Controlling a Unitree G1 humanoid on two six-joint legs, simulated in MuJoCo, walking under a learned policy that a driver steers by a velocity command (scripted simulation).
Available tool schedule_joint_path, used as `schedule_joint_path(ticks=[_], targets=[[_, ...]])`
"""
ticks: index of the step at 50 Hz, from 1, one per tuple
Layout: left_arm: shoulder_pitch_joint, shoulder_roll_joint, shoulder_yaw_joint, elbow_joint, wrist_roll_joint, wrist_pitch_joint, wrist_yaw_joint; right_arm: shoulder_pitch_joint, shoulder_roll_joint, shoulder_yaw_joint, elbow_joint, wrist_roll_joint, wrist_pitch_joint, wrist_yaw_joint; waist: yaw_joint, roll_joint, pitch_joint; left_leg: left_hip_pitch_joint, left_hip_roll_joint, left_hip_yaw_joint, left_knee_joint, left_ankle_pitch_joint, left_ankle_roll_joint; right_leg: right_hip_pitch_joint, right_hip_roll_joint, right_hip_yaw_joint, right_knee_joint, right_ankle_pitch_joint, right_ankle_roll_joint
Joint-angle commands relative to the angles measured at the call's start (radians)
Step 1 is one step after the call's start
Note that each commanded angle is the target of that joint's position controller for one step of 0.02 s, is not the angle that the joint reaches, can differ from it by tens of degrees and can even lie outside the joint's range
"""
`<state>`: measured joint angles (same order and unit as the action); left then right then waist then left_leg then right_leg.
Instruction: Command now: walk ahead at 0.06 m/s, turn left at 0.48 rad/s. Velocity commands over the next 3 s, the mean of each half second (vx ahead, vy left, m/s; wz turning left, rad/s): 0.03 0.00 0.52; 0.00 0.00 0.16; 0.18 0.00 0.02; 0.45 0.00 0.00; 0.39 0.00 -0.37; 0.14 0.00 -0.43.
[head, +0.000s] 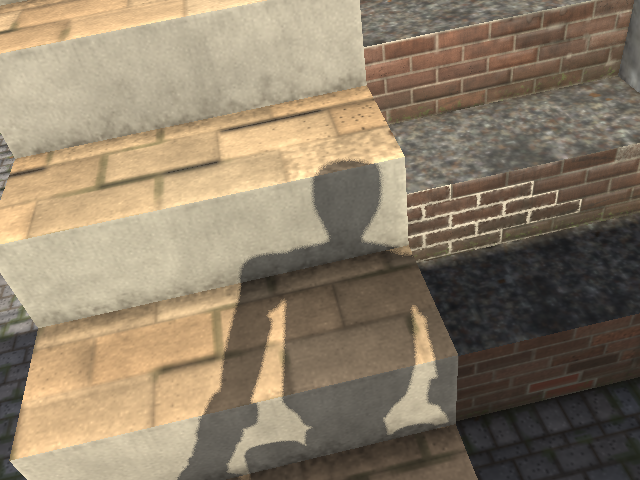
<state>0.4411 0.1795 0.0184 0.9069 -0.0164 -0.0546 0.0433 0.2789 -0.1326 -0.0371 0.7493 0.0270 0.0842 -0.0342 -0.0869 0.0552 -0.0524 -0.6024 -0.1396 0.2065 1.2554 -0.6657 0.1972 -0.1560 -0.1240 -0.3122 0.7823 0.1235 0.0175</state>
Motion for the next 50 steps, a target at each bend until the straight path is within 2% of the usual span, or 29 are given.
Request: schedule_joint_path(ticks=[1, 2, 3, 5, 6, 9, 11, 12, 13, 14, 15, 16, 17, 18, 19, 20, 22, 25, 26, 27, 28, 29, 30, 32, 34, 35, 38, 42, 50], targets=[[-0.175, 0.057, 0.025, -0.229, 0.093, 0.021, -0.056, -0.176, -0.094, -0.024, -0.125, -0.017, -0.012, -0.021, 0.063, -0.008, -0.032, 0.084, 0.211, -0.983, -0.665, 0.459, 0.287, -0.523, 0.177, 0.371, 1.067, -0.309, 0.084], [-0.125, 0.016, 0.009, -0.229, 0.119, 0.032, -0.062, -0.212, -0.098, -0.020, -0.119, -0.036, -0.028, -0.039, 0.107, -0.055, -0.015, -0.058, 0.258, -1.033, -0.758, 0.076, 0.259, -0.547, 0.185, 0.384, 1.179, -0.237, 0.048], [-0.171, 0.008, -0.001, -0.250, 0.126, 0.038, -0.054, -0.224, -0.067, -0.011, -0.076, -0.033, -0.049, -0.054, 0.146, -0.084, 0.128, -0.195, 0.250, -0.922, -0.689, -0.016, 0.179, -0.612, 0.163, 0.379, 1.195, -0.149, 0.024], [-0.148, 0.029, -0.010, -0.257, 0.124, 0.044, -0.044, -0.210, -0.059, -0.002, -0.022, -0.057, -0.081, -0.053, 0.189, -0.122, 0.159, -0.248, 0.191, -0.690, -0.581, 0.123, 0.083, -0.591, 0.140, 0.375, 1.136, -0.153, 0.010], [-0.174, 0.040, -0.012, -0.278, 0.122, 0.037, -0.039, -0.214, -0.053, 0.004, -0.012, -0.052, -0.098, -0.040, 0.191, -0.118, 0.159, -0.247, 0.164, -0.636, -0.578, 0.212, 0.073, -0.592, 0.125, 0.388, 1.094, -0.166, 0.004], [-0.236, 0.084, -0.011, -0.340, 0.104, 0.034, -0.023, -0.188, -0.132, -0.020, -0.002, -0.031, -0.130, -0.022, 0.168, -0.054, 0.084, -0.020, 0.148, -0.551, -0.482, 0.743, 0.088, -0.617, 0.090, 0.360, 0.889, -0.278, 0.008], [-0.447, 0.082, -0.041, -0.429, 0.027, 0.024, -0.028, -0.026, -0.209, -0.053, 0.000, -0.080, -0.102, -0.046, 0.028, 0.007, 0.123, 0.160, 0.148, -0.505, -0.606, 0.821, 0.041, -0.562, 0.118, 0.218, 0.151, -0.991, 0.020], [-0.395, 0.060, -0.034, -0.382, -0.021, 0.031, -0.027, 0.035, -0.224, -0.066, 0.000, -0.118, -0.089, -0.046, -0.014, 0.050, 0.051, 0.210, 0.175, -0.558, -0.657, 0.929, 0.038, -0.422, 0.174, 0.149, 0.073, -0.879, 0.017], [-0.227, 0.052, -0.024, -0.325, -0.052, 0.026, -0.020, 0.014, -0.226, -0.069, -0.005, -0.110, -0.091, -0.032, 0.041, 0.140, -0.035, 0.182, 0.211, -0.600, -0.655, 0.896, 0.022, -0.213, 0.165, 0.177, 0.028, -0.592, -0.024], [-0.107, 0.060, -0.014, -0.279, -0.050, 0.011, -0.024, -0.034, -0.194, -0.064, -0.018, -0.070, -0.095, -0.001, 0.116, 0.091, -0.078, 0.162, 0.175, -0.520, -0.580, 0.812, -0.010, -0.051, 0.133, 0.215, -0.131, -0.315, -0.064], [-0.057, 0.181, 0.019, -0.276, 0.006, -0.002, -0.030, -0.078, -0.119, -0.047, -0.088, -0.022, -0.111, 0.035, 0.127, -0.222, -0.097, 0.046, 0.062, -0.386, -0.343, 0.565, -0.109, 0.082, -0.098, 0.551, -0.247, -0.008, -0.177], [-0.113, 0.176, 0.023, -0.321, 0.032, 0.009, -0.023, -0.089, -0.136, -0.043, -0.089, 0.011, -0.112, 0.049, 0.144, -0.326, -0.162, 0.038, 0.053, -0.308, -0.228, 0.249, -0.168, 0.111, -0.256, 0.751, -0.334, 0.246, -0.315], [-0.179, 0.152, 0.025, -0.346, 0.044, 0.013, -0.021, -0.144, -0.165, -0.049, -0.096, 0.010, -0.114, 0.052, 0.133, -0.245, -0.131, 0.044, 0.079, -0.310, -0.106, 0.197, -0.190, 0.073, -0.270, 0.735, -0.333, 0.315, -0.352], [-0.194, 0.160, 0.027, -0.346, 0.053, 0.010, -0.022, -0.184, -0.166, -0.049, -0.124, -0.027, -0.120, 0.053, 0.086, -0.096, -0.077, 0.066, 0.099, -0.358, 0.087, 0.207, -0.233, 0.017, -0.249, 0.671, -0.345, 0.391, -0.330], [-0.202, 0.165, 0.035, -0.316, 0.056, 0.003, -0.021, -0.107, -0.149, -0.048, -0.136, -0.018, -0.117, 0.052, 0.035, -0.086, -0.069, 0.039, 0.115, -0.323, 0.118, 0.212, -0.251, 0.027, -0.226, 0.566, -0.343, 0.366, -0.322], [-0.203, 0.154, 0.036, -0.301, 0.059, -0.010, -0.019, -0.082, -0.156, -0.049, -0.144, -0.029, -0.116, 0.049, 0.019, -0.070, -0.048, 0.022, 0.145, -0.325, 0.062, 0.217, -0.251, 0.035, -0.192, 0.487, -0.359, 0.290, -0.293], [-0.163, 0.118, 0.031, -0.266, 0.062, -0.020, -0.028, -0.140, -0.124, -0.031, -0.156, -0.032, -0.122, 0.049, 0.053, -0.087, 0.008, 0.010, 0.156, -0.291, -0.272, 0.174, -0.232, 0.108, -0.109, 0.378, -0.399, 0.171, -0.234], [-0.060, 0.165, 0.057, -0.173, 0.060, 0.002, -0.024, -0.082, -0.074, -0.011, -0.127, -0.039, -0.110, 0.052, 0.058, -0.175, -0.005, 0.219, 0.107, -0.181, -0.672, 0.202, -0.166, 0.103, -0.039, 0.258, -0.401, 0.113, -0.217], [-0.077, 0.159, 0.056, -0.190, 0.031, -0.006, -0.038, -0.054, -0.096, -0.019, -0.100, -0.053, -0.115, 0.057, 0.067, -0.149, -0.031, 0.314, 0.098, -0.174, -0.730, 0.355, -0.160, 0.071, -0.067, 0.265, -0.361, 0.150, -0.211], [-0.103, 0.165, 0.058, -0.172, 0.014, -0.008, -0.052, -0.035, -0.079, -0.012, -0.087, -0.032, -0.113, 0.059, 0.047, -0.165, -0.070, 0.381, 0.143, -0.211, -0.792, 0.483, -0.162, 0.048, -0.036, 0.226, -0.334, 0.126, -0.185], [-0.103, 0.168, 0.063, -0.174, 0.003, -0.016, -0.069, -0.040, -0.128, -0.015, -0.098, -0.041, -0.115, 0.054, 0.059, -0.138, -0.081, 0.466, 0.200, -0.280, -0.722, 0.725, -0.155, -0.042, -0.039, 0.221, -0.329, 0.010, -0.137], [-0.120, 0.171, 0.071, -0.188, 0.005, -0.015, -0.082, -0.052, -0.186, -0.022, -0.122, -0.038, -0.121, 0.043, 0.063, -0.076, -0.086, 0.486, 0.267, -0.349, -0.704, 0.879, -0.131, -0.108, -0.016, 0.203, -0.308, -0.185, -0.115], [-0.089, 0.095, 0.050, -0.183, 0.017, -0.018, -0.091, -0.051, -0.219, -0.033, -0.108, -0.034, -0.122, 0.030, 0.093, 0.119, -0.115, 0.469, 0.271, -0.407, -0.702, 0.786, -0.093, -0.114, -0.012, 0.194, -0.353, -0.354, -0.086], [-0.083, 0.105, 0.045, -0.139, 0.037, -0.013, -0.087, -0.049, -0.167, -0.018, -0.094, -0.039, -0.127, 0.030, 0.088, 0.035, 0.009, 0.387, 0.253, -0.419, -0.760, 0.656, -0.097, -0.126, -0.002, 0.193, -0.360, -0.361, -0.069], [-0.055, 0.117, 0.045, -0.111, 0.041, 0.001, -0.077, -0.053, -0.142, -0.003, -0.080, -0.048, -0.133, 0.027, 0.093, 0.019, 0.031, 0.363, 0.244, -0.416, -0.789, 0.664, -0.086, -0.089, -0.016, 0.195, -0.362, -0.321, -0.062], [-0.072, 0.129, 0.046, -0.104, 0.035, 0.007, -0.078, -0.046, -0.127, 0.012, -0.060, -0.033, -0.137, 0.040, 0.100, 0.026, 0.010, 0.360, 0.255, -0.433, -0.813, 0.716, -0.079, -0.058, -0.020, 0.199, -0.343, -0.295, -0.049], [-0.053, 0.129, 0.040, -0.063, 0.029, 0.007, -0.076, -0.028, -0.141, 0.017, -0.022, -0.027, -0.142, 0.050, 0.109, 0.014, 0.012, 0.371, 0.254, -0.451, -0.839, 0.736, -0.074, -0.034, -0.024, 0.208, -0.351, -0.293, -0.045], [-0.029, 0.125, 0.037, -0.003, 0.047, 0.011, -0.069, -0.011, -0.138, 0.024, 0.025, -0.025, -0.139, 0.041, 0.116, 0.012, 0.045, 0.351, 0.240, -0.441, -0.864, 0.706, -0.081, -0.024, -0.032, 0.215, -0.361, -0.297, -0.042], [-0.011, 0.091, 0.028, 0.084, 0.046, 0.018, -0.054, 0.025, -0.128, 0.031, 0.100, -0.021, -0.137, 0.031, 0.111, -0.018, 0.089, 0.321, 0.226, -0.423, -0.890, 0.616, -0.080, -0.016, -0.038, 0.217, -0.389, -0.310, -0.038]])
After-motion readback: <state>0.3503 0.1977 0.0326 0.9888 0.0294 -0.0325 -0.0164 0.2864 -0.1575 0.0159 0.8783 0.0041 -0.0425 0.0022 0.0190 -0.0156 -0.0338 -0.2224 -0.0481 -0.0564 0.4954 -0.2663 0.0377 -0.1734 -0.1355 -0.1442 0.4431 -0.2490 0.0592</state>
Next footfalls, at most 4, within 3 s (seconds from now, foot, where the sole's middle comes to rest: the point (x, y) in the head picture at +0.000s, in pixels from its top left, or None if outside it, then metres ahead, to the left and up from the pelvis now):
0.28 right None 0.18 -0.15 -0.65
0.56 left None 0.10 0.11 -0.65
2.08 left None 0.39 0.25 -0.46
2.56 right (277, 352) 0.60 0.09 -0.27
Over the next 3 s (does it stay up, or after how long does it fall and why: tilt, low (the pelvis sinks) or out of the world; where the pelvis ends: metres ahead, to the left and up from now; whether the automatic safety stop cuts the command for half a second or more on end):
stays up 0.58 0.14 0.49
